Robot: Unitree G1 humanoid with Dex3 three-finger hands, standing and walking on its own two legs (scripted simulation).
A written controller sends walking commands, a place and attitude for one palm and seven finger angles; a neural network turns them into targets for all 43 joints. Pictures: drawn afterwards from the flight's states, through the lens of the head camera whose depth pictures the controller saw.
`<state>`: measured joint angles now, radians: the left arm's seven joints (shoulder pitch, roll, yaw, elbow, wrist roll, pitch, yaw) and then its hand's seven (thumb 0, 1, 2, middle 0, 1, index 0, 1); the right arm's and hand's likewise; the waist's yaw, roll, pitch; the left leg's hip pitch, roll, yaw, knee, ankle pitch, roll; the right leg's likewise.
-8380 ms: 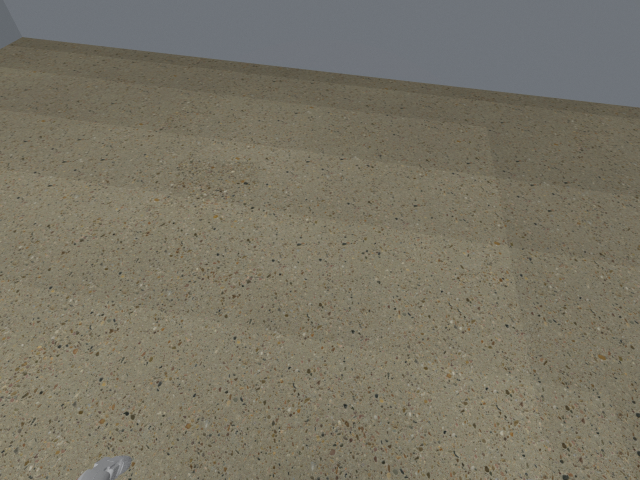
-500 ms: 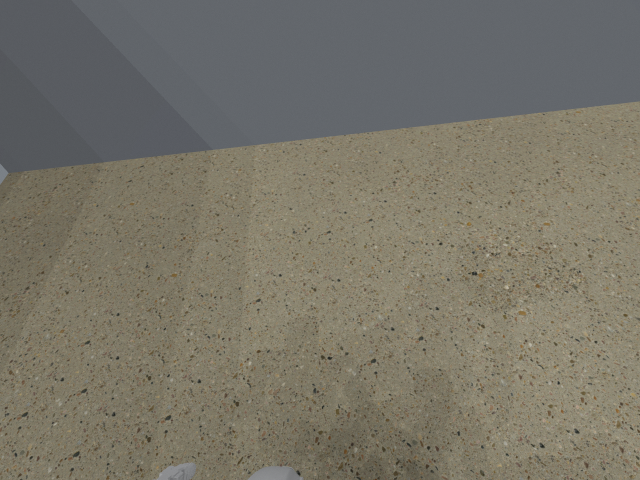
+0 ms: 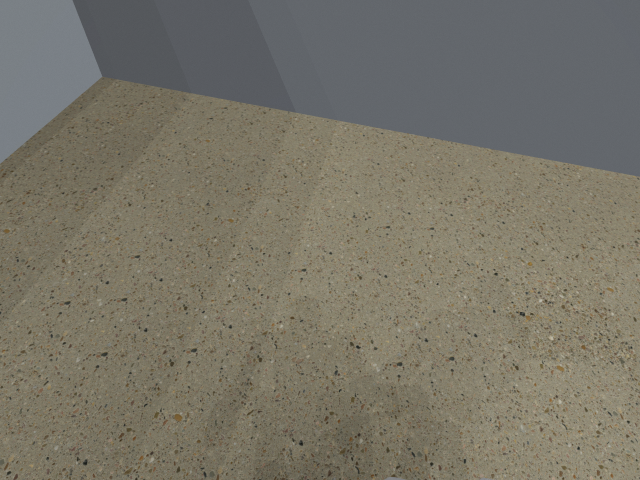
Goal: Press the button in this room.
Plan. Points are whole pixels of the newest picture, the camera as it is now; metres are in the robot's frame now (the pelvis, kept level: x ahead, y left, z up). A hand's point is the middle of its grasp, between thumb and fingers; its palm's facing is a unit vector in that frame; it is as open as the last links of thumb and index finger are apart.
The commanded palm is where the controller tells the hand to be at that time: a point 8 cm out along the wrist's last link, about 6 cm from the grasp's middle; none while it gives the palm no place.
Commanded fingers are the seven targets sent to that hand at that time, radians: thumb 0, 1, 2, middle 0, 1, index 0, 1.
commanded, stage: turn or walk to find it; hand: left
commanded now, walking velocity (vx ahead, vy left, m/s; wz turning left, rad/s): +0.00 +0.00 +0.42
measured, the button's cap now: out of the picture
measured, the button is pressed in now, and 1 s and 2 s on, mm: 0 0 0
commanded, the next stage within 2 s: none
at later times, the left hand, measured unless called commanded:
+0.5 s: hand out of the picture +0.03 +0.15 -0.13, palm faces +0.21 -0.93 -0.28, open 7.4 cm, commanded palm none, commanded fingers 0.00 0.90 0.90 -0.20 -0.30 -0.20 -0.30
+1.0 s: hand out of the picture -0.13 +0.20 -0.17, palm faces +0.47 -0.85 -0.23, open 7.4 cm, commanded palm none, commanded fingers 0.00 0.90 0.90 -0.20 -0.30 -0.20 -0.30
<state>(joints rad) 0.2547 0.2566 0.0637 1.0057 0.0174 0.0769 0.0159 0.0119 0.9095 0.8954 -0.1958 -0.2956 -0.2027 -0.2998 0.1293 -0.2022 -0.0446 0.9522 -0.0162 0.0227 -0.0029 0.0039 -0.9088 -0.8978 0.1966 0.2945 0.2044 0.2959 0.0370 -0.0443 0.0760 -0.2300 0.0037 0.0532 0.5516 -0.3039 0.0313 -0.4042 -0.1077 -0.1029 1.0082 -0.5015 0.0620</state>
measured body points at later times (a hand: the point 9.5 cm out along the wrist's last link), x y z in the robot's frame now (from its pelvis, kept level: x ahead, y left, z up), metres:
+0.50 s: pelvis -0.03 -0.05 +0.01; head +0.00 -0.09 +0.45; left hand +0.02 +0.20 -0.11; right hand +0.05 -0.30 -0.16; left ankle -0.07 +0.09 -0.64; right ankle +0.00 -0.14 -0.73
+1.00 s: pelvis -0.07 -0.01 +0.01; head -0.06 +0.02 +0.45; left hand -0.15 +0.24 -0.15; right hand +0.12 -0.19 -0.12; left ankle -0.11 +0.07 -0.73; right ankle -0.03 -0.15 -0.66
